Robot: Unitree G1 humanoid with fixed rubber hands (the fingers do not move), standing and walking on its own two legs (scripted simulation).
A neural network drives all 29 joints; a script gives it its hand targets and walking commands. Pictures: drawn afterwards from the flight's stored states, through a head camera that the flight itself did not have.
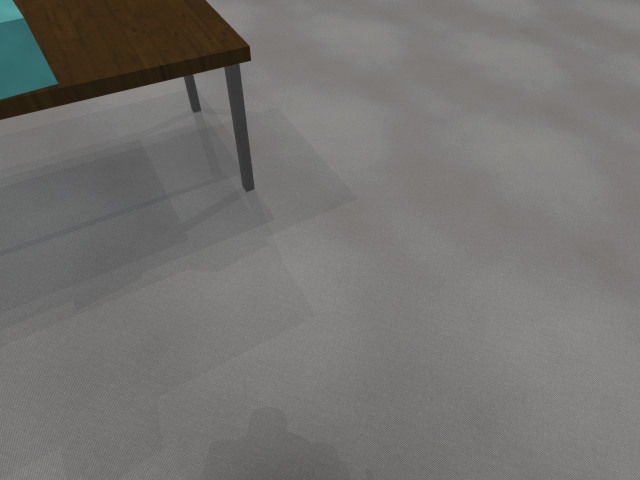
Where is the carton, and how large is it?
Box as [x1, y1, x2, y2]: [0, 0, 57, 99]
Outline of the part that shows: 0,0 0,99 57,83 26,22 12,0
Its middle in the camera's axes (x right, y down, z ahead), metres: -0.86 -0.49 +0.98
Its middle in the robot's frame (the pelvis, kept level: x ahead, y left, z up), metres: +1.06 +0.88 -0.04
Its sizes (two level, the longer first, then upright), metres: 0.237 0.228 0.166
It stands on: a table, 0.64 m high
